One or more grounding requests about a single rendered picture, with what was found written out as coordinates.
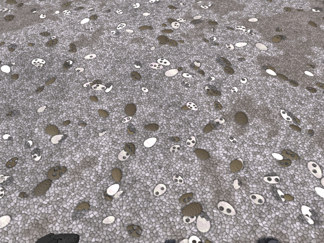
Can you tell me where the robot left hand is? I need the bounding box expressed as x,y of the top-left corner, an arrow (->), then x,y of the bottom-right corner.
35,233 -> 79,243

